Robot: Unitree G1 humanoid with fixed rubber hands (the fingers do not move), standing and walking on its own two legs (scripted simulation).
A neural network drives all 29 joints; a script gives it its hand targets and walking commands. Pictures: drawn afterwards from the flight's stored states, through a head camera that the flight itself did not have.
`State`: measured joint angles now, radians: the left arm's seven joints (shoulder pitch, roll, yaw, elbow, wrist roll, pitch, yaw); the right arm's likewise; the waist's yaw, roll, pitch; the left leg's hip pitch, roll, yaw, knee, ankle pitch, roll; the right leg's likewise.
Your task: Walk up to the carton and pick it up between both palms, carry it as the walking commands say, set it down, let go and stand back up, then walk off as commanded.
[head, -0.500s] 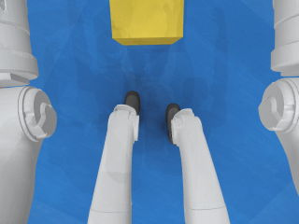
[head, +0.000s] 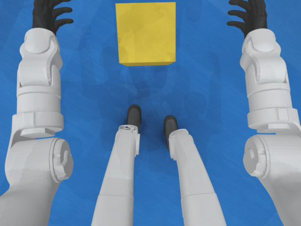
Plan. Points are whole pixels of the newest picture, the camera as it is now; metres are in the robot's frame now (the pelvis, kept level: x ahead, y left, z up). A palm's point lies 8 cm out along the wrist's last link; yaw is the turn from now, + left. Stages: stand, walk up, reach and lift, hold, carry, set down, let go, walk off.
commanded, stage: let go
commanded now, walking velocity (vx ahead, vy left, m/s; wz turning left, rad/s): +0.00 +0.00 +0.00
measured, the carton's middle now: (146, 40) +0.55 +0.03 -0.58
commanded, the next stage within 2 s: stand in 1.18 s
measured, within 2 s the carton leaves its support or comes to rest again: neither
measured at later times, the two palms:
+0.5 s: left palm (12, 130) +0.32 +0.24 -0.03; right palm (299, 119) +0.34 -0.21 -0.03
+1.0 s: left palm (1, 184) +0.25 +0.24 +0.00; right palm out of the picture +0.25 -0.22 +0.00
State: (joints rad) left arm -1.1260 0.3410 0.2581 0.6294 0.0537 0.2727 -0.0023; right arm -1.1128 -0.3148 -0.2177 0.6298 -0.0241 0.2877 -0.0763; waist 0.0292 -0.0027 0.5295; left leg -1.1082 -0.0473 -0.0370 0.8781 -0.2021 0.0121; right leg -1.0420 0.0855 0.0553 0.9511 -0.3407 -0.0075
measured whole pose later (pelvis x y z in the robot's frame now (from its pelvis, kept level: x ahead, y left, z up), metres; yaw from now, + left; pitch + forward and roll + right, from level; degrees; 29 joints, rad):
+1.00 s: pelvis +0.09 +0.01 +0.07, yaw +0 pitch -6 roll +1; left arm 0.25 0.23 0.03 0.39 0.01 0.13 -0.06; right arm 0.23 -0.18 -0.05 0.43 -0.01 0.11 0.07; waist 0.00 -0.02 0.12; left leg -0.14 -0.07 -0.03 0.48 -0.24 0.03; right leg -0.05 0.04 0.10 0.50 -0.34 -0.02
